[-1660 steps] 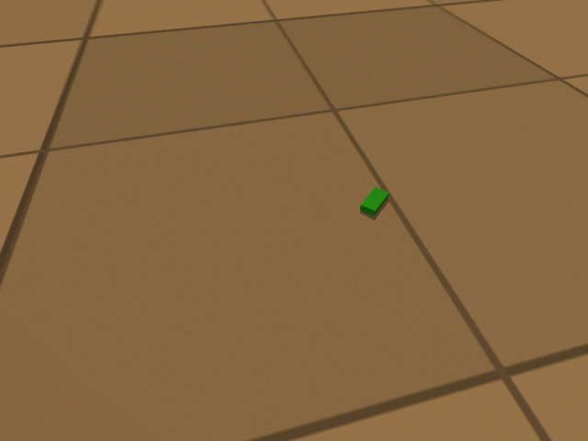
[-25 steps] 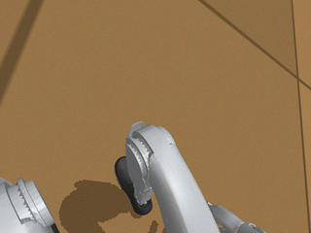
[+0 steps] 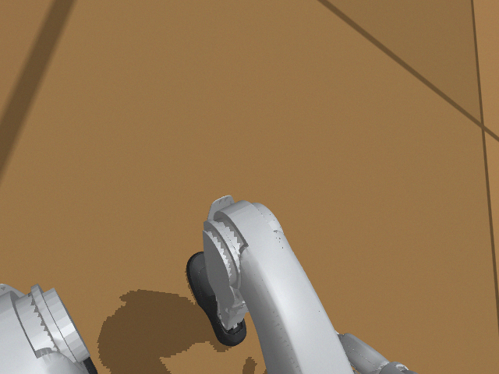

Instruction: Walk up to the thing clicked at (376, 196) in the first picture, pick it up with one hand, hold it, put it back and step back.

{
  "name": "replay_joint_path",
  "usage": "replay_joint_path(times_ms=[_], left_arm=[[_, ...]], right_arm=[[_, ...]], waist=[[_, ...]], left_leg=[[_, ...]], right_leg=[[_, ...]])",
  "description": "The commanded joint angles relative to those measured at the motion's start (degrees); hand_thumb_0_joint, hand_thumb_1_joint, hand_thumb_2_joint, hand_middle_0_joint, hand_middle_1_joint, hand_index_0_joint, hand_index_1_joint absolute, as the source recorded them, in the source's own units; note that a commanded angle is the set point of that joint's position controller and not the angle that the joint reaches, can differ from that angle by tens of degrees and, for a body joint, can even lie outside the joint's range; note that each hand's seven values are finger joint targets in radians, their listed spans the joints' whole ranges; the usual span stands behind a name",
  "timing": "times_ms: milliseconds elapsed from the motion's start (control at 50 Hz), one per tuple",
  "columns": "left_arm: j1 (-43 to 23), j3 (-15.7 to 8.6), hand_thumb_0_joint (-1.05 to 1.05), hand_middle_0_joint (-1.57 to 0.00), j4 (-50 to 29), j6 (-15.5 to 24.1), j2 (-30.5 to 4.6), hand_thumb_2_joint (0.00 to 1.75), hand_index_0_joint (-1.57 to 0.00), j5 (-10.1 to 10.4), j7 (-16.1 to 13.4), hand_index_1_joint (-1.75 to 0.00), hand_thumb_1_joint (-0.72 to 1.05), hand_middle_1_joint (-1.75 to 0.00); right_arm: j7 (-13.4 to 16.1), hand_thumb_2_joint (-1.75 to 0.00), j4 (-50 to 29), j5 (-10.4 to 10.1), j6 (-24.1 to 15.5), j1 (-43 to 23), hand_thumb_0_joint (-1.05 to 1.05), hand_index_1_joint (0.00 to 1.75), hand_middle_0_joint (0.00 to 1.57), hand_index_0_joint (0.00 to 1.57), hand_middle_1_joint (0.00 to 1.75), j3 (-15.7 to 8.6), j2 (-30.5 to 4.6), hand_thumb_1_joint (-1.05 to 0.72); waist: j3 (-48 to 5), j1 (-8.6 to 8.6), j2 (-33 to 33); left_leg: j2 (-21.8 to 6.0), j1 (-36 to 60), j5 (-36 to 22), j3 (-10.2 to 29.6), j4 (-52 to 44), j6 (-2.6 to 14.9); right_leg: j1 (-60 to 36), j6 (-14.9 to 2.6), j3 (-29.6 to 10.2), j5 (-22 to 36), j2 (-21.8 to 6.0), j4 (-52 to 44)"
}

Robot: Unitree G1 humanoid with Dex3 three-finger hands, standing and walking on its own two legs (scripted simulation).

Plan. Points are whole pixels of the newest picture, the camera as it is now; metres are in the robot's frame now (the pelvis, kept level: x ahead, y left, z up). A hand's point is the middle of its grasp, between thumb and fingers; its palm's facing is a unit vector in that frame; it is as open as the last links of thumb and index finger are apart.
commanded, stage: settle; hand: left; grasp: from above
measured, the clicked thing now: out of the picture +0.46 +0.33 -0.29
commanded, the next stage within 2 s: lift in 1.00 s
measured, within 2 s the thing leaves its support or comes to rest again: leaves its support in 0.46 s
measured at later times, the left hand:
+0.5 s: hand out of the picture +0.45 +0.32 -0.25, palm faces -0.38 -0.19 -0.90, open 10.3 cm
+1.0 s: hand out of the picture +0.44 +0.32 -0.15, palm faces -0.42 -0.14 -0.89, open 10.3 cm
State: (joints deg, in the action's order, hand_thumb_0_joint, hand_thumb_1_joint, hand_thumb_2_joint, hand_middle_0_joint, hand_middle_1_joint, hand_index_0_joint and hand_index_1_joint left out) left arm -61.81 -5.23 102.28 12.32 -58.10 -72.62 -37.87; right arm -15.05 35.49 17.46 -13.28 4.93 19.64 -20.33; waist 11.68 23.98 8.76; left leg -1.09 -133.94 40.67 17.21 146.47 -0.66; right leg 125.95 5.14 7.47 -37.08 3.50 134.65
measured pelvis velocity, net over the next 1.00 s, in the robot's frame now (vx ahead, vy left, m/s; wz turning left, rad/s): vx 0.00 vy -0.01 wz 0.09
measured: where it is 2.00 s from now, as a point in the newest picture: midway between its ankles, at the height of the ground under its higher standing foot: (162, 356)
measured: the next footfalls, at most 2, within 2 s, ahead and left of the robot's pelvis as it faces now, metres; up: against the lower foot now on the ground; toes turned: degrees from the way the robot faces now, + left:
none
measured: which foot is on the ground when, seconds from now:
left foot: down 0.00-1.00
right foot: down 0.00-1.00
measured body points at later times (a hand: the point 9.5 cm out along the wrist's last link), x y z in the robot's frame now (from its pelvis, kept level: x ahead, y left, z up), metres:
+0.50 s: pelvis +0.01 +0.00 +0.00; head +0.27 +0.14 +0.33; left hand +0.47 +0.33 -0.20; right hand +0.06 -0.25 -0.04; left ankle +0.06 +0.13 -0.27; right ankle +0.13 -0.14 -0.27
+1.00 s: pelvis +0.00 -0.01 +0.01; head +0.22 +0.09 +0.39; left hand +0.46 +0.33 -0.10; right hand +0.09 -0.27 -0.07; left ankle +0.06 +0.13 -0.27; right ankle +0.13 -0.14 -0.27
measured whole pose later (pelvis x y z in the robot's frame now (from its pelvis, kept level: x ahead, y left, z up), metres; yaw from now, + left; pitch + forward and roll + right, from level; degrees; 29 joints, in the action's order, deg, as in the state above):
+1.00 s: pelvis +0.00 -0.01 +0.01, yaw +5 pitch +31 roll -11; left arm -56.8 -3.0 83.6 10.1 -43.6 -70.4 -20.0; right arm -13.0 39.0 9.4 -5.5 8.7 7.6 -18.4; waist -0.9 16.2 0.2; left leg -0.1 -134.3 38.3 11.9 141.0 -1.5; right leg 128.3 3.7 3.6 -37.6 0.9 134.1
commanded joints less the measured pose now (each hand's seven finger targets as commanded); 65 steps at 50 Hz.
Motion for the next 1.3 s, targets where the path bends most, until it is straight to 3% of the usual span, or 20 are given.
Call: replay_joint_path(times_ms=[0,120,280,340,440,500,540,560,600,620,640,660,680,720,760,780,940,1040,1180,1280], left_arm=[[-10.4,0.7,0.00,-0.85,-3.1,-0.2,-10.7,0.55,-0.88,0.3,-1.2,-0.58,0.56,-0.62],[-11.8,1.9,0.00,-0.93,-2.8,-0.5,-10.4,0.63,-0.95,0.3,-1.2,-0.60,0.55,-0.62],[-12.1,-0.3,0.00,-0.95,-6.6,-2.1,-12.7,0.62,-0.96,1.0,-0.2,-0.57,0.55,-0.58],[-13.7,-0.4,0.00,-0.96,-8.4,-2.4,-11.6,0.62,-0.97,0.7,0.2,-0.57,0.56,-0.57],[-11.7,-6.4,0.00,-0.99,-19.7,-2.6,-15.2,0.60,-1.00,1.1,0.6,-0.54,0.60,-0.55],[-10.9,-2.0,0.00,-0.99,-19.8,-3.2,-7.3,0.57,-1.00,1.6,3.3,-0.52,0.61,-0.53],[-11.8,-5.2,0.00,-0.96,-25.8,-3.8,-10.2,0.55,-0.98,2.1,4.5,-0.54,0.61,-0.56],[-10.1,-4.6,0.00,-0.97,-28.7,-4.1,-7.9,0.57,-0.99,2.9,5.4,-0.53,0.61,-0.55],[-8.4,-1.7,0.00,-1.00,-26.8,-4.7,-0.9,0.58,-1.02,4.2,7.5,-0.53,0.65,-0.54],[-8.5,2.9,0.00,-0.99,-23.9,-4.8,4.9,0.55,-1.01,5.0,8.9,-0.54,0.64,-0.56],[-6.6,0.4,0.00,-0.98,-22.4,-5.3,1.0,0.55,-1.00,5.0,9.5,-0.55,0.64,-0.57],[-9.3,2.4,0.00,-0.97,-27.9,-5.1,3.1,0.55,-1.00,4.8,10.8,-0.56,0.64,-0.59],[-9.6,-1.0,0.00,-0.98,-28.7,-5.1,-0.9,0.55,-1.01,5.3,11.3,-0.56,0.65,-0.60],[-10.2,2.6,0.00,-1.04,-27.6,-5.0,4.6,0.62,-1.05,6.0,13.3,-0.57,0.68,-0.58],[-11.4,1.4,0.00,-1.05,-27.6,-4.6,2.2,0.63,-1.06,5.0,14.1,-0.58,0.70,-0.60],[-14.9,3.2,0.00,-1.05,-30.8,-4.0,3.8,0.63,-1.06,5.1,14.9,-0.58,0.69,-0.59],[-14.4,0.1,0.00,-0.99,-26.7,-1.9,-1.1,0.58,-1.00,2.8,15.5,-0.55,0.61,-0.56],[-14.9,-0.6,0.00,-0.96,-27.5,-2.1,-2.2,0.57,-0.97,1.8,15.2,-0.54,0.58,-0.55],[-13.8,-0.5,0.00,-0.97,-34.8,-4.0,-0.3,0.51,-1.02,4.5,17.7,-0.57,0.67,-0.62],[-10.2,-0.2,0.00,-1.02,-41.8,-5.7,1.5,0.56,-1.07,7.3,22.3,-0.57,0.74,-0.62]], right_arm=[[1.2,-0.90,1.0,-0.2,0.5,9.5,0.00,0.30,0.20,0.20,0.30,-5.6,-19.3,-0.89],[1.1,-0.90,0.4,-0.2,0.3,8.8,0.00,0.30,0.20,0.20,0.30,-5.1,-19.6,-0.91],[1.3,-0.90,0.6,-0.9,0.8,10.2,0.00,0.30,0.20,0.20,0.30,-6.3,-19.5,-0.91],[0.8,-0.90,0.7,-1.1,0.5,10.6,0.00,0.30,0.20,0.20,0.30,-7.2,-19.5,-0.91],[0.4,-0.90,1.5,-1.8,1.2,11.9,0.00,0.30,0.20,0.20,0.30,-10.0,-19.1,-0.91],[-0.4,-0.90,1.7,-2.6,1.4,10.6,0.00,0.30,0.20,0.20,0.30,-11.5,-17.6,-0.91],[-0.5,-0.90,3.2,-3.4,1.9,12.9,0.00,0.30,0.20,0.20,0.30,-13.3,-17.6,-0.90],[-0.5,-0.90,3.3,-4.0,2.3,13.7,0.00,0.30,0.20,0.20,0.30,-14.3,-17.5,-0.90],[-0.9,-0.90,4.8,-4.8,3.0,15.0,0.00,0.30,0.20,0.20,0.30,-15.3,-16.8,-0.90],[-1.1,-0.90,3.7,-5.4,3.1,13.3,0.00,0.30,0.20,0.20,0.30,-14.8,-15.5,-0.91],[-0.7,-0.90,5.0,-5.6,3.5,15.3,0.00,0.30,0.20,0.20,0.30,-15.7,-16.6,-0.91],[-0.6,-0.90,3.8,-6.4,3.8,15.3,0.00,0.30,0.20,0.20,0.30,-16.4,-16.4,-0.90],[-0.3,-0.90,5.6,-6.7,4.4,17.0,0.00,0.30,0.20,0.20,0.30,-17.3,-16.8,-0.90],[-0.3,-0.90,5.4,-7.4,5.2,16.7,0.00,0.30,0.20,0.20,0.30,-17.5,-15.6,-0.91],[0.2,-0.90,5.3,-7.8,6.0,17.3,0.00,0.30,0.20,0.20,0.30,-17.2,-15.3,-0.91],[0.5,-0.90,4.5,-8.2,6.2,16.4,0.00,0.30,0.20,0.20,0.30,-17.4,-15.1,-0.91],[3.4,-0.90,2.7,-8.6,8.3,14.0,0.00,0.30,0.20,0.20,0.30,-16.8,-12.8,-0.90],[5.0,-0.90,2.2,-8.8,9.2,13.9,0.00,0.30,0.20,0.20,0.30,-17.0,-12.4,-0.90],[6.3,-0.91,2.7,-10.1,10.3,15.9,0.00,0.30,0.20,0.20,0.30,-19.2,-11.8,-0.92],[6.9,-0.90,2.7,-11.4,12.0,17.4,0.00,0.30,0.20,0.20,0.30,-21.3,-11.1,-0.91]], waist=[[-33.4,3.09,-28.1],[-31.8,4.00,-28.2],[-36.3,1.84,-31.9],[-36.7,2.40,-33.5],[-46.3,-2.42,-41.9],[-43.5,-0.83,-40.5],[-47.4,-2.60,-41.0],[-50.0,-3.67,-42.5],[-48.5,-2.57,-38.5],[-44.8,-1.61,-35.2],[-43.8,-1.83,-32.3],[-46.1,-2.84,-33.9],[-48.9,-4.15,-34.5],[-47.8,-3.83,-32.6],[-47.6,-3.98,-30.3],[-48.1,-3.85,-30.9],[-47.5,-7.03,-26.8],[-50.0,-7.56,-27.1],[-57.3,-9.60,-29.9],[-61.0,-11.19,-30.0]], left_leg=[[-1.9,26.0,-8.1,-6.5,-16.7,0.27],[-2.0,25.9,-8.3,-6.3,-16.1,0.31],[-1.9,28.3,-10.7,-7.0,-17.1,0.12],[-1.9,29.7,-11.7,-6.9,-17.0,-0.09],[-1.6,35.5,-16.6,-7.5,-18.7,-1.22],[-1.5,33.4,-15.4,-8.6,-18.1,-1.01],[-1.1,34.2,-17.0,-9.3,-17.7,-0.74],[-1.0,35.6,-18.8,-9.6,-18.1,-0.79],[-0.9,33.3,-18.7,-9.8,-18.0,-0.46],[-0.8,29.5,-14.9,-10.1,-18.1,0.17],[-0.7,28.0,-14.4,-10.3,-18.4,0.66],[-0.3,29.0,-14.1,-10.2,-19.4,0.49],[-0.5,31.0,-15.1,-9.6,-19.7,0.31],[-0.3,30.2,-12.5,-9.5,-20.5,0.47],[0.1,28.8,-11.2,-9.6,-20.6,0.72],[0.4,29.4,-11.3,-9.9,-20.6,0.69],[1.5,24.6,-7.9,-12.9,-20.5,1.42],[1.8,25.4,-7.6,-13.4,-21.5,1.44],[1.7,31.4,-11.7,-14.4,-24.0,1.22],[1.8,35.7,-14.9,-15.2,-26.4,1.22]], right_leg=[[-18.8,-5.15,8.9,11.6,1.8,-11.2],[-17.6,-5.00,9.1,12.1,1.6,-10.6],[-19.7,-5.47,8.5,13.7,1.7,-10.8],[-18.2,-5.67,8.7,14.5,1.3,-9.7],[-19.1,-6.78,8.3,16.7,1.0,-8.7],[-15.8,-6.84,7.8,15.9,1.3,-8.5],[-16.8,-6.74,7.1,17.1,0.8,-9.3],[-17.5,-6.96,6.5,17.8,0.7,-9.7],[-15.7,-6.88,6.5,18.1,0.8,-10.4],[-14.5,-6.81,6.2,15.7,1.1,-11.3],[-15.4,-6.40,5.9,15.6,1.1,-12.1],[-14.7,-6.78,5.6,14.8,0.6,-11.9],[-14.6,-6.76,5.7,15.3,0.2,-11.4],[-13.4,-6.93,5.3,12.9,0.2,-11.8],[-13.9,-6.91,5.0,12.2,0.0,-11.9],[-13.4,-6.92,4.7,12.1,-0.3,-11.8],[-15.4,-7.47,1.7,5.8,-0.1,-14.5],[-15.1,-7.68,1.8,5.1,-0.4,-14.8],[-17.5,-7.66,1.5,10.2,-1.1,-15.5],[-20.6,-7.64,0.8,13.0,-1.7,-17.5]])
